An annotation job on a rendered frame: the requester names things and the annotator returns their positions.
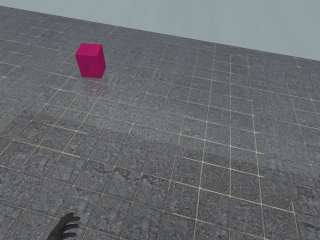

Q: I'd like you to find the carton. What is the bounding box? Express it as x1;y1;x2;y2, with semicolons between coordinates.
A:
75;43;106;78

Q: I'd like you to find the robot left hand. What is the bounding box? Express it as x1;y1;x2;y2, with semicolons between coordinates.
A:
46;212;81;240

